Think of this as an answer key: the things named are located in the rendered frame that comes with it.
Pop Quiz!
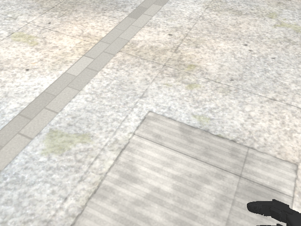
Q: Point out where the robot right hand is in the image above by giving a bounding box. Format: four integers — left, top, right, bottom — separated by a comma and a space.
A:
246, 199, 301, 226

